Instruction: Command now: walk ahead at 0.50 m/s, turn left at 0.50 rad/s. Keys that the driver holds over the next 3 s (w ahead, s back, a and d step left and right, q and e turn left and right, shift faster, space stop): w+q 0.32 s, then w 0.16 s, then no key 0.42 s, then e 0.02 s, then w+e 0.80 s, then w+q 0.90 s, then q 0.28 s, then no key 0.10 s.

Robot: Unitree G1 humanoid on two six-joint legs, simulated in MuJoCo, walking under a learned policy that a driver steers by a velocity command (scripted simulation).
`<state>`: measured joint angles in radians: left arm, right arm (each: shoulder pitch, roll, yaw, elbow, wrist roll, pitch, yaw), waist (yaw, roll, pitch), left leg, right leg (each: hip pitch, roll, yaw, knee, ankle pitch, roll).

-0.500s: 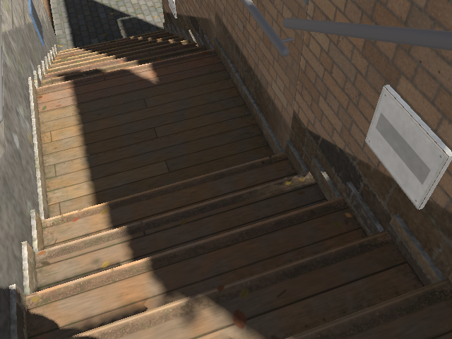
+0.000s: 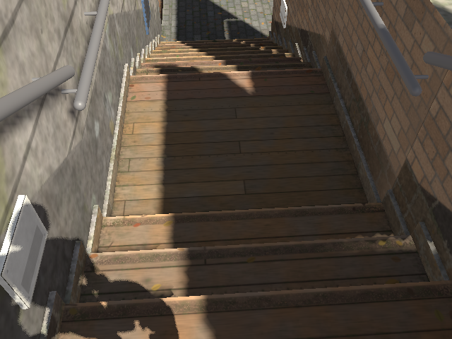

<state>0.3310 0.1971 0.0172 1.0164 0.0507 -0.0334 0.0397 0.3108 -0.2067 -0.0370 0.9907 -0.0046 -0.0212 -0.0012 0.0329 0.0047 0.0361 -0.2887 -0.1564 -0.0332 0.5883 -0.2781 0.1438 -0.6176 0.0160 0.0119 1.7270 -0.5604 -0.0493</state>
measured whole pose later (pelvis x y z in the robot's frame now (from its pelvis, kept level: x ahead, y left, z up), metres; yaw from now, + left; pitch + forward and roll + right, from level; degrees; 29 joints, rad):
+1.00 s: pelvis +0.47 +0.04 -0.26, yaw +14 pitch -2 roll -6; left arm 0.55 0.15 -0.01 1.05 0.04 -0.06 0.04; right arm 0.07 -0.20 -0.03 0.93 0.00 -0.06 0.01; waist 0.14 0.08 0.02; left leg -0.29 0.07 -0.03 0.25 0.40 0.02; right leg -0.20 0.15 -0.02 1.14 -0.88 -0.06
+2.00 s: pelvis +0.82 -0.01 -0.38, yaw -7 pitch -1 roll -1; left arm 0.45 0.24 0.04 0.97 0.04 -0.06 0.03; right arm 0.21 -0.25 -0.06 0.84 -0.02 -0.01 0.04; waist 0.03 0.02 0.01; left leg -0.48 -0.03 0.00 0.58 0.38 0.07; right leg -0.16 0.09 -0.02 0.95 -0.77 -0.07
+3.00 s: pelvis +1.32 -0.03 -0.64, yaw +25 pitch -1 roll -1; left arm 0.53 0.21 0.03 0.95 0.03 -0.08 0.05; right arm 0.04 -0.25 -0.06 0.85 -0.05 0.02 0.04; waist 0.06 0.04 0.05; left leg -0.76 -0.01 -0.07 0.97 0.20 0.08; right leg -0.16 0.03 -0.19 0.68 -0.52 -0.07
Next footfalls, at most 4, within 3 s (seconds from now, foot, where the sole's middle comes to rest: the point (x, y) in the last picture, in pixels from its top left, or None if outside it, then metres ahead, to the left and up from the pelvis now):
0.40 right None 0.38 -0.10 -0.92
1.00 left None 0.59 0.17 -1.08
1.62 right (264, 314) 0.70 -0.08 -1.08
2.06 left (234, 266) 0.98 0.03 -1.23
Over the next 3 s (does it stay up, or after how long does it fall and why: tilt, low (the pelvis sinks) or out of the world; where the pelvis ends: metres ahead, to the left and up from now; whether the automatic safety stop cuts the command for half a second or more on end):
stays up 1.32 -0.03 -0.64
